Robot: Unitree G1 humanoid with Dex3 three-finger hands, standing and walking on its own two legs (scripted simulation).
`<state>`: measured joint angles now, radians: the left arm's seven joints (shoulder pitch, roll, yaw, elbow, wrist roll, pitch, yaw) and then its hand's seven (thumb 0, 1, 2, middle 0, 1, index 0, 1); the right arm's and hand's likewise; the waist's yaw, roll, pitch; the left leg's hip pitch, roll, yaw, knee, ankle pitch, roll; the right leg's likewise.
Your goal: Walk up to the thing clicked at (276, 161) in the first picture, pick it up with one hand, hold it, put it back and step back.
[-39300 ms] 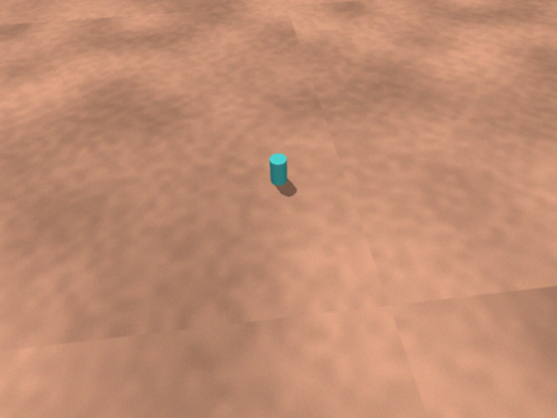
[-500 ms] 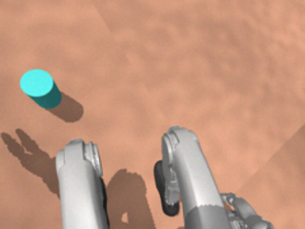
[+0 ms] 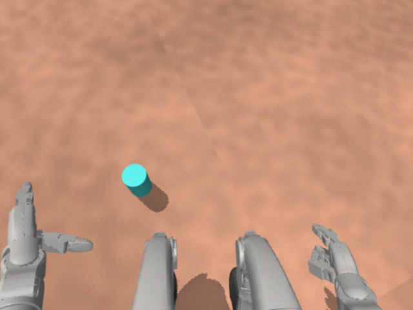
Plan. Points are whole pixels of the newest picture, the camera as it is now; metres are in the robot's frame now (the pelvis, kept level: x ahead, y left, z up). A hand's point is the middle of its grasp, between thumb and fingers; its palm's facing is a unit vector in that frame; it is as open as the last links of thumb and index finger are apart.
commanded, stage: home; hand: left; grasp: from the side
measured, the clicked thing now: (137, 181) +0.51 +0.25 -0.51
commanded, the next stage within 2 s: none
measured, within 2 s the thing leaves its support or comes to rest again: neither
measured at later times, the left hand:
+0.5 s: hand (74, 260) +0.21 +0.19 +0.08, palm faces +0.13 -0.94 -0.32, open 17.1 cm
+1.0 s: hand (77, 268) +0.20 +0.18 +0.09, palm faces +0.14 -0.95 -0.29, open 17.2 cm
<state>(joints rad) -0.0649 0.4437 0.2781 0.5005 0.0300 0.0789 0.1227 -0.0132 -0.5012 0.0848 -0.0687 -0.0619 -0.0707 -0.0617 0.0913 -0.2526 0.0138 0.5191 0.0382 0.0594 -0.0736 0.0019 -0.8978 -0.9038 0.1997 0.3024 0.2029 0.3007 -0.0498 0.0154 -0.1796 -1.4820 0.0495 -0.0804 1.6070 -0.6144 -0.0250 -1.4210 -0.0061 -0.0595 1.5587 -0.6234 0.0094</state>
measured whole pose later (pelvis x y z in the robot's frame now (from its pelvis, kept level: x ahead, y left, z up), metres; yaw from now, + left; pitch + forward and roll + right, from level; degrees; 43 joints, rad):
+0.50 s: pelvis +0.04 +0.00 +0.13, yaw +2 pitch +10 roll -2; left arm 0.46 0.21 -0.02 0.02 -0.02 0.28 0.18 -0.01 -0.47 0.10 -0.07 -0.07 -0.07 -0.07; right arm 0.31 -0.21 0.02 0.48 0.04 -0.04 -0.18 0.01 -0.90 -0.90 0.20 0.30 0.20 0.30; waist -0.05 0.06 -0.17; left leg -0.73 0.05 -0.03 1.03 -0.48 -0.01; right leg -0.68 -0.01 -0.04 0.97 -0.48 0.02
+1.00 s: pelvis +0.04 +0.00 +0.14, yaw +3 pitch +8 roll -2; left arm 0.47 0.20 -0.02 0.01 -0.01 0.26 0.15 -0.01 -0.49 0.09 -0.06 -0.07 -0.07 -0.06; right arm 0.28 -0.21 0.03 0.50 0.01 -0.12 -0.18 0.01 -0.90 -0.91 0.20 0.30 0.20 0.30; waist -0.03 0.04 -0.12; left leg -0.64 0.04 -0.04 0.97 -0.45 -0.02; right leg -0.59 -0.01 -0.05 0.93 -0.46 0.01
